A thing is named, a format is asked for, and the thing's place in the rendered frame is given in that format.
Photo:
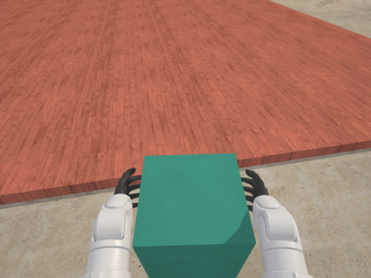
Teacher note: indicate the carton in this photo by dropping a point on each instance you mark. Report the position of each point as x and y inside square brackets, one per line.
[192, 217]

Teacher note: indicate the left robot hand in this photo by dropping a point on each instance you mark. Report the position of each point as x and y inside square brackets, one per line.
[123, 185]

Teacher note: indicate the robot left forearm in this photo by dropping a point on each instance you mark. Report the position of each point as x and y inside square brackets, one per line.
[110, 239]

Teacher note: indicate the right robot hand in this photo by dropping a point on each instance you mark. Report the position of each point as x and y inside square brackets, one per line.
[257, 189]

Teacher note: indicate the robot right forearm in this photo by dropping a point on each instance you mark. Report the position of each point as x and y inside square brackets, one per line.
[279, 239]

